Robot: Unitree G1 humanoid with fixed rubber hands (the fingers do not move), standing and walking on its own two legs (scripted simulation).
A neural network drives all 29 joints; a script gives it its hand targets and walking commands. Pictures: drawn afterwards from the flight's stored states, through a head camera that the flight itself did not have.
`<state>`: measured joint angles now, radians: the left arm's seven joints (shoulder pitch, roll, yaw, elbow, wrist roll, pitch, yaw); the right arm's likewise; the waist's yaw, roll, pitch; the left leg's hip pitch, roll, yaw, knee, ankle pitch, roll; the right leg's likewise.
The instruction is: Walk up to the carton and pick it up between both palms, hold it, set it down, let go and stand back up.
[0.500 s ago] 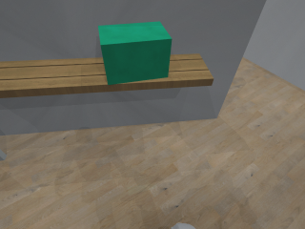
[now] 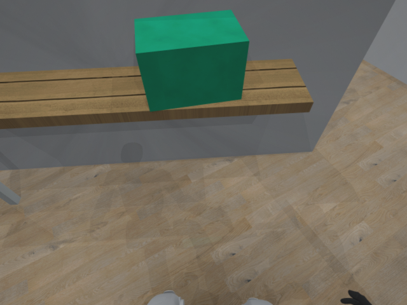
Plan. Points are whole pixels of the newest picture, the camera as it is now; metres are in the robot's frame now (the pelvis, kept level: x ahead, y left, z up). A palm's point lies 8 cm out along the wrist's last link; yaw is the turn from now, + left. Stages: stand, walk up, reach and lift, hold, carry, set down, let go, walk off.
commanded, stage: walk up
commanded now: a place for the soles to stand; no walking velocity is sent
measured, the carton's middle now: (190, 61) +0.82 +0.06 +0.01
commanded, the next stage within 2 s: none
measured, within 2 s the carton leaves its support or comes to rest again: neither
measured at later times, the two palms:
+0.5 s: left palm out of the picture +0.10 +0.32 -0.07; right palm out of the picture +0.11 -0.30 -0.08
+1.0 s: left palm out of the picture +0.11 +0.37 -0.08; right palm out of the picture +0.11 -0.29 -0.05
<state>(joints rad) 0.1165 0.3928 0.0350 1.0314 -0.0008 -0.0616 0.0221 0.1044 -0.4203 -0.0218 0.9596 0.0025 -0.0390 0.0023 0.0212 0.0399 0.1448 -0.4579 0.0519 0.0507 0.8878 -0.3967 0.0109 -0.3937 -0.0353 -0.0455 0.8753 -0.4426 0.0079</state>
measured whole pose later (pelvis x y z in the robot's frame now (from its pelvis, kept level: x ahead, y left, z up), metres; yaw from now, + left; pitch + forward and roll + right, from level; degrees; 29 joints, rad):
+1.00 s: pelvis +0.07 +0.04 +0.03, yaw +2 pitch -4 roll +1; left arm 0.22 0.44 0.08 1.07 0.01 -0.03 -0.04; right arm 0.28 -0.41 -0.08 1.01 -0.03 -0.09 0.04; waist -0.03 -0.07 0.06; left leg -0.18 -0.02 0.11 0.57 -0.31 0.04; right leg -0.43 -0.02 0.08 1.10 -0.36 -0.02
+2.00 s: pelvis +0.33 +0.01 +0.00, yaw +2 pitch -3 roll +0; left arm 0.17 0.40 0.06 0.98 0.02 -0.05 -0.01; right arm 0.16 -0.41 -0.02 0.94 0.01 -0.04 -0.02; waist 0.01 0.00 0.11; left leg -0.38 0.06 0.01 0.86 -0.41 -0.02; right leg -0.40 -0.01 -0.06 0.86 -0.41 -0.03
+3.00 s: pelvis +0.34 +0.01 +0.05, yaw +2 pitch -2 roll +0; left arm 0.04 0.34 0.04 1.16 0.01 0.00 -0.02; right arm 0.07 -0.37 0.02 1.12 -0.01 -0.03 -0.01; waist 0.00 0.02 0.06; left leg -0.14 0.06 0.01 0.38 -0.20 -0.05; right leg -0.17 0.00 -0.07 0.40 -0.20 -0.02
